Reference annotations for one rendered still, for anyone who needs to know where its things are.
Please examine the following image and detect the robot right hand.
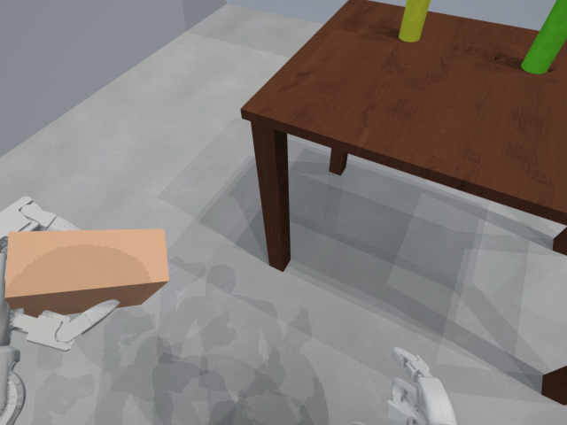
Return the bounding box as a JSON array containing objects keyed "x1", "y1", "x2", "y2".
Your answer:
[{"x1": 387, "y1": 347, "x2": 457, "y2": 425}]

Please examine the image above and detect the robot left hand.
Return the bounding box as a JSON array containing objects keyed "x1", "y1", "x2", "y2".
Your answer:
[{"x1": 0, "y1": 197, "x2": 120, "y2": 352}]

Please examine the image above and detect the table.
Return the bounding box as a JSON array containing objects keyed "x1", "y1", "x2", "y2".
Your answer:
[{"x1": 240, "y1": 0, "x2": 567, "y2": 406}]

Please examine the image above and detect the robot left forearm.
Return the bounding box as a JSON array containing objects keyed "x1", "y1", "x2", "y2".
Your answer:
[{"x1": 0, "y1": 345, "x2": 26, "y2": 425}]

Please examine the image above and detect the sponge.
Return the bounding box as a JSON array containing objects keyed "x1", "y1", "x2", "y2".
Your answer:
[{"x1": 4, "y1": 228, "x2": 169, "y2": 318}]

